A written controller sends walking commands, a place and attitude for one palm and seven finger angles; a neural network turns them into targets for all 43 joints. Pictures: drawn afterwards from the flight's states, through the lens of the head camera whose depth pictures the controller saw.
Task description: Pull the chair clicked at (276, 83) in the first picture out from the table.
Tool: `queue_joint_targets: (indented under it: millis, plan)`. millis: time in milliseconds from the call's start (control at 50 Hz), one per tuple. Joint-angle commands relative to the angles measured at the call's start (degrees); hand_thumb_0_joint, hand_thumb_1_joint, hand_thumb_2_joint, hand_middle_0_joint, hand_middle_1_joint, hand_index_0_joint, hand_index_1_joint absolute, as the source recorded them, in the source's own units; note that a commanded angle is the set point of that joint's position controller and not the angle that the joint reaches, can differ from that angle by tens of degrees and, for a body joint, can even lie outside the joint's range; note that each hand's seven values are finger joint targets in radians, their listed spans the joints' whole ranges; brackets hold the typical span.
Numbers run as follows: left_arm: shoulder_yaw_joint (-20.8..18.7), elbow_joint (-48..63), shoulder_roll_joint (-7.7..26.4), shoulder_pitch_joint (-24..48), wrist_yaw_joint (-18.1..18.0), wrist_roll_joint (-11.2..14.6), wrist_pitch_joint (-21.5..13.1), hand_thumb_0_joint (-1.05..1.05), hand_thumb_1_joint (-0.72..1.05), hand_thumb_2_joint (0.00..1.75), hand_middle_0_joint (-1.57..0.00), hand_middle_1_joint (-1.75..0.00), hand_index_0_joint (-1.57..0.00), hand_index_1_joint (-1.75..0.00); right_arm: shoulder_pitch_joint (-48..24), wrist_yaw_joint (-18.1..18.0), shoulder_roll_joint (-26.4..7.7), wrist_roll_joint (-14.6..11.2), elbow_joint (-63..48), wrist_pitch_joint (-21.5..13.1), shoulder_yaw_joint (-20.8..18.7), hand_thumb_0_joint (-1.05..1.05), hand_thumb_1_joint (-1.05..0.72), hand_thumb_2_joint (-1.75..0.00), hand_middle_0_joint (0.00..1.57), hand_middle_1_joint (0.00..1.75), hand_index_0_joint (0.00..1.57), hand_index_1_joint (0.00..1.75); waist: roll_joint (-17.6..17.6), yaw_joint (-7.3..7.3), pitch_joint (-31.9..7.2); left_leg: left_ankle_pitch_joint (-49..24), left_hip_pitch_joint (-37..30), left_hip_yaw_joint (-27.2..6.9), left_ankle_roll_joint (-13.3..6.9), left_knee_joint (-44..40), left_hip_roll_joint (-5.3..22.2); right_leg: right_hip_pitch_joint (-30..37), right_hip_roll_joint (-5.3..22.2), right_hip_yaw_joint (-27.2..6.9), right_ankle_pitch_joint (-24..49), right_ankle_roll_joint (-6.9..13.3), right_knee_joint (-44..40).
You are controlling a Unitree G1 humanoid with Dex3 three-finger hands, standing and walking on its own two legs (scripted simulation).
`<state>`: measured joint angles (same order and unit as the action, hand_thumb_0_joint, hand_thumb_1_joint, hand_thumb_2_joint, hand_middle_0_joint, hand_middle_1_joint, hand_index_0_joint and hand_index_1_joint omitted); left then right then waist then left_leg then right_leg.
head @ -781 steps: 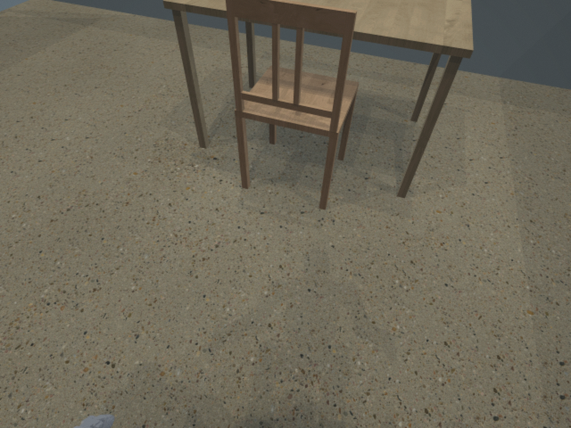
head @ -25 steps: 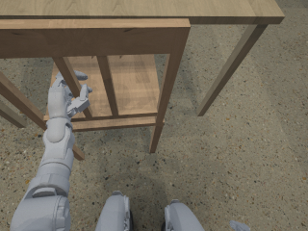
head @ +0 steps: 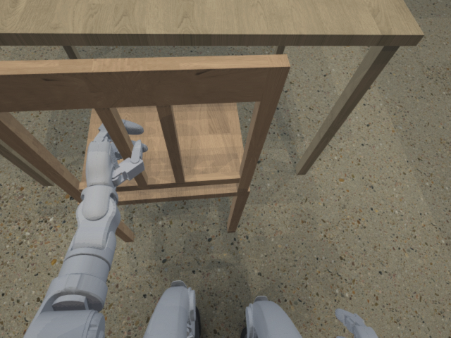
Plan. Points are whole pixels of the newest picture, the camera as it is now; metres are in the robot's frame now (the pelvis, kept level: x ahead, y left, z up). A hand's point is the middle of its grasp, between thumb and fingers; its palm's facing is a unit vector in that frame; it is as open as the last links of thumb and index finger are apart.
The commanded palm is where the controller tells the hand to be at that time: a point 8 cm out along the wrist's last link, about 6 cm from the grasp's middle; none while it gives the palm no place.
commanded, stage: step backward, pulling the chair out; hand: left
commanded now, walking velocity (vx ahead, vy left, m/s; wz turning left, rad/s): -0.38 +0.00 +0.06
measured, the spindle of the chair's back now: (127, 151) +0.44 +0.18 +0.00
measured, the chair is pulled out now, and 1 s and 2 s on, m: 0.04 0.16 0.25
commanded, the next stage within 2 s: none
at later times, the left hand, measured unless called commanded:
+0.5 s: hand (146, 189) +0.36 +0.13 +0.02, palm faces +0.06 -0.99 -0.13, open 5.2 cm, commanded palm +0.34 +0.18 +0.02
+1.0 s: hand (146, 223) +0.30 +0.13 +0.02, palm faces +0.03 -0.99 -0.15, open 5.3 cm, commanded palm +0.30 +0.18 +0.02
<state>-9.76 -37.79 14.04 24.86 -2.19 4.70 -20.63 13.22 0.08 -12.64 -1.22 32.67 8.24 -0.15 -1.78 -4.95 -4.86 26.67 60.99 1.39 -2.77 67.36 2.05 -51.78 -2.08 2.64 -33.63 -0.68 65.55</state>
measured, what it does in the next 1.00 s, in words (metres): rises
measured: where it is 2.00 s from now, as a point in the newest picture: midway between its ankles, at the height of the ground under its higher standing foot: outside the picture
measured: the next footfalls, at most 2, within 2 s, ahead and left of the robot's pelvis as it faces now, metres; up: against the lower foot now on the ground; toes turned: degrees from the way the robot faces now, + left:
left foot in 1.82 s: -0.07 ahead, +0.12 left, +0.00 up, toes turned +0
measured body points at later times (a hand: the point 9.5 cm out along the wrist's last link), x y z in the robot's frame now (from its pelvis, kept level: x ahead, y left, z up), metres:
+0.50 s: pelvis -0.02 +0.00 +0.08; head +0.07 -0.01 +0.52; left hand +0.35 +0.19 +0.03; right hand +0.04 -0.27 -0.05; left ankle +0.05 +0.09 -0.64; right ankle -0.02 -0.12 -0.64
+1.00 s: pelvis -0.06 -0.01 +0.08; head +0.01 +0.00 +0.52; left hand +0.29 +0.18 +0.03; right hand +0.02 -0.28 -0.05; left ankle +0.05 +0.09 -0.64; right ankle -0.02 -0.12 -0.64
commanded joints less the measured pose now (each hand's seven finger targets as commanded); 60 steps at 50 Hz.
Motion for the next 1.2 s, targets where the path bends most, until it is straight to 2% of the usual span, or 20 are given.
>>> queue_joint_targets:
  millis: [0, 40, 80, 160, 240, 280, 320, 420, 440, 560, 640, 680, 720, 780, 900, 980, 1080, 1140, 1160, 1180]
  plan:
    - [2.2, 7.02, 10.33, 14.73, -4.26, -3.26, 7.07, 0.0, 0.9, 0.9, -0.5, -1.45, -0.5, -1.45, 7.39, -3.96, -8.61, -1.93, -6.42, 0.61, -2.04, 0.0, -0.9, -0.9, 0.2, 0.3, 0.2, 0.3, -3.9, 0.24, -27.46, -25.31, -39.27, -4.96, -0.23, -19.36, 2.26, 18.18, 2.82, -3.59, 34.18, 0.99, -21.02]
    - [3.66, -0.97, 9.26, 15.11, -4.66, -3.31, 9.38, 0.0, 0.9, 0.9, -0.5, -1.45, -0.5, -1.45, 7.61, -4.57, -9.41, -2.01, -4.62, 0.94, -1.8, 0.0, -0.9, -0.9, 0.2, 0.3, 0.2, 0.3, 0.7, 0.19, -22.34, -27.2, -35.61, -4.94, -0.6, -21.81, 3.22, 22.97, 4.23, -5.08, 39.25, -0.9, -24.11]
    - [2.97, -3.68, 10.57, 19.84, -4.79, -3.48, 8.41, 0.0, 0.9, 0.9, -0.5, -1.45, -0.5, -1.45, 7.51, -5.34, -9.85, -1.74, -3.53, 0.28, -1.97, 0.0, -0.9, -0.9, 0.2, 0.3, 0.2, 0.3, -4.3, 0.5, -21.47, -33.4, -40.72, -6.08, -0.32, -25.25, 4.58, 23.26, 4.55, -4.1, 38.13, -0.27, -25.08]
    - [3.65, -10.25, 9.56, 21.76, -3.79, -3.51, 7.04, 0.0, 0.9, 0.9, -0.5, -1.45, -0.5, -1.45, 8.35, -5.58, -10.16, -1.15, -1.51, -0.91, -2.68, 0.0, -0.9, -0.9, 0.2, 0.3, 0.2, 0.3, -7.65, 1.02, -20.57, -45.19, -48.32, -8.68, -1.03, -28.82, 7.42, 24.5, 3.77, -3.85, 35.95, -0.35, -26.61]
    - [4.61, -12.29, 7.88, 20.72, -2.56, -3.01, 6.05, 0.0, 0.9, 0.9, -0.5, -1.45, -0.5, -1.45, 6.47, -5.56, -9.72, -0.61, -0.47, -2.54, -3.03, 0.0, -0.9, -0.9, 0.2, 0.3, 0.2, 0.3, -9.74, 1.41, -17.96, -45.13, -50.38, -11.21, -2.05, -33.18, 10.38, 24.65, 3.31, -3.68, 23.65, 0.13, -26.59]
    - [3.98, -11.38, 8.39, 19.33, -2.52, -2.99, 5.49, 0.0, 0.9, 0.9, -0.5, -1.45, -0.5, -1.45, 5.75, -5.5, -9.67, -0.31, -0.22, -3.32, -3.06, 0.0, -0.9, -0.9, 0.2, 0.3, 0.2, 0.3, -11.43, 1.69, -18.0, -46.15, -52.14, -11.71, -2.33, -34.13, 10.83, 25.41, 3.39, -3.88, 22.07, 0.35, -27.19]
    - [4.21, -10.4, 7.95, 18.11, -2.4, -2.96, 5.25, 0.0, 0.9, 0.9, -0.5, -1.45, -0.5, -1.45, 5.65, -5.44, -9.73, -0.28, -0.07, -3.94, -3.16, 0.0, -0.9, -0.9, 0.2, 0.3, 0.2, 0.3, -9.41, 1.86, -18.34, -46.53, -52.18, -11.0, -2.13, -33.51, 10.69, 27.7, 3.54, -4.06, 25.33, 0.49, -29.42]
    - [4.72, -8.5, 7.92, 16.93, -2.44, -2.53, 5.01, 0.0, 0.9, 0.9, -0.5, -1.45, -0.5, -1.45, 4.78, -5.86, -9.82, -1.1, 0.16, -5.13, -3.49, 0.0, -0.9, -0.9, 0.2, 0.3, 0.2, 0.3, -3.22, 1.57, -19.16, -38.06, -48.79, -8.45, -1.0, -33.94, 9.59, 33.87, 4.88, -5.6, 34.21, 0.37, -33.33]
    - [4.97, -8.55, 8.13, 17.79, -2.54, -2.53, 4.88, 0.0, 0.9, 0.9, -0.5, -1.45, -0.5, -1.45, 4.6, -6.05, -9.95, -1.15, 0.41, -5.45, -3.55, 0.0, -0.9, -0.9, 0.2, 0.3, 0.2, 0.3, -3.83, 1.5, -18.52, -36.03, -48.0, -7.99, -0.66, -34.24, 9.32, 34.24, 5.42, -5.95, 34.58, 0.4, -33.74]
    - [4.08, -11.97, 10.97, 21.39, -3.85, -2.3, 3.92, 0.0, 0.9, 0.9, -0.5, -1.45, -0.5, -1.45, 3.95, -6.89, -10.48, -1.6, 3.15, -7.82, -3.68, 0.0, -0.9, -0.9, 0.2, 0.3, 0.2, 0.3, -2.98, 1.59, -14.14, -21.5, -45.57, -7.48, -0.55, -36.05, 7.82, 33.2, 6.94, -8.14, 24.99, 0.04, -37.16]
    - [5.75, -14.29, 10.02, 23.45, -4.45, -2.26, 3.0, 0.0, 0.9, 0.9, -0.5, -1.45, -0.5, -1.45, 2.89, -6.97, -10.14, -1.88, 4.79, -9.84, -3.33, 0.0, -0.9, -0.9, 0.2, 0.3, 0.2, 0.3, 0.94, 1.27, -10.66, -12.19, -44.04, -5.45, 0.85, -34.41, 4.71, 32.24, 10.8, -11.98, 18.38, 0.33, -43.03]
    - [5.55, -15.34, 10.54, 23.7, -4.89, -2.48, 2.75, 0.0, 0.9, 0.9, -0.5, -1.45, -0.5, -1.45, 2.6, -7.0, -10.33, -1.92, 5.69, -10.59, -3.35, 0.0, -0.9, -0.9, 0.2, 0.3, 0.2, 0.3, 0.49, 1.31, -9.75, -10.94, -45.06, -4.85, 1.58, -34.1, 3.92, 31.43, 12.25, -12.63, 17.28, 0.8, -44.32]
    - [6.34, -15.5, 9.59, 23.98, -4.86, -2.44, 2.45, 0.0, 0.9, 0.9, -0.5, -1.45, -0.5, -1.45, 2.12, -7.12, -10.36, -1.93, 6.08, -11.39, -3.12, 0.0, -0.9, -0.9, 0.2, 0.3, 0.2, 0.3, 2.08, 1.56, -9.09, -11.51, -44.84, -5.47, 1.33, -35.22, 4.09, 31.86, 11.77, -11.67, 16.51, 0.42, -44.12]
    - [6.59, -15.91, 9.02, 23.75, -4.85, -2.34, 1.98, 0.0, 0.9, 0.9, -0.5, -1.45, -0.5, -1.45, 2.08, -7.35, -10.92, -1.79, 6.7, -12.31, -3.1, 0.0, -0.9, -0.9, 0.2, 0.3, 0.2, 0.3, 0.53, 1.78, -8.66, -12.08, -46.11, -8.19, 0.24, -38.39, 5.79, 30.59, 8.83, -8.99, 14.38, 0.22, -41.2]
    - [7.67, -14.57, 6.59, 24.14, -4.28, -2.39, 1.87, 0.0, 0.9, 0.9, -0.5, -1.45, -0.5, -1.45, 1.74, -7.52, -10.53, -0.83, 6.64, -13.46, -2.73, 0.0, -0.9, -0.9, 0.2, 0.3, 0.2, 0.3, -6.92, 2.75, -10.77, -13.72, -46.48, -17.08, -3.16, -43.97, 12.32, 29.97, 4.22, -5.6, 12.55, 1.35, -29.1]
    - [7.35, -14.13, 6.69, 24.12, -3.98, -2.76, 2.59, 0.0, 0.9, 0.9, -0.5, -1.45, -0.5, -1.45, 2.0, -7.48, -10.34, -0.46, 6.81, -13.8, -2.83, 0.0, -0.9, -0.9, 0.2, 0.3, 0.2, 0.3, -5.63, 2.76, -11.35, -16.84, -44.94, -15.66, -3.06, -41.7, 12.53, 33.05, 4.34, -6.02, 13.83, 1.61, -30.67]
    - [6.64, -14.19, 8.12, 23.75, -4.23, -2.71, 2.44, 0.0, 0.9, 0.9, -0.5, -1.45, -0.5, -1.45, 2.21, -7.25, -9.88, -0.53, 6.29, -14.42, -2.99, 0.0, -0.9, -0.9, 0.2, 0.3, 0.2, 0.3, -1.23, 2.1, -9.9, -10.3, -39.01, -11.56, -0.58, -36.81, 8.47, 36.0, 8.7, -11.9, 13.06, 2.91, -36.88]
    - [6.44, -14.38, 9.48, 24.67, -4.87, -3.0, 2.03, 0.0, 0.9, 0.9, -0.5, -1.45, -0.5, -1.45, 2.02, -7.02, -9.01, -0.86, 6.78, -14.37, -2.94, 0.0, -0.9, -0.9, 0.2, 0.3, 0.2, 0.3, 6.9, 1.64, -9.34, -6.1, -39.7, -5.75, 3.04, -25.94, 2.24, 34.21, 18.36, -20.93, 13.31, 5.75, -45.95]
    - [5.92, -14.88, 9.99, 23.49, -5.1, -3.02, 2.32, 0.0, 0.9, 0.9, -0.5, -1.45, -0.5, -1.45, 1.59, -7.09, -9.34, -0.82, 6.85, -14.33, -2.93, 0.0, -0.9, -0.9, 0.2, 0.3, 0.2, 0.3, 5.41, 2.06, -9.84, -6.0, -40.81, -5.31, 4.03, -22.07, 0.89, 33.74, 20.38, -21.11, 18.99, 7.19, -46.41]
    - [6.43, -15.06, 9.04, 23.09, -5.02, -3.36, 2.58, 0.0, 0.9, 0.9, -0.5, -1.45, -0.5, -1.45, 1.27, -7.09, -9.1, -0.65, 7.32, -14.27, -2.51, 0.0, -0.9, -0.9, 0.2, 0.3, 0.2, 0.3, 5.08, 2.29, -10.33, -6.12, -40.11, -6.27, 4.18, -21.67, 0.86, 36.8, 20.67, -18.33, 29.68, 7.61, -44.13]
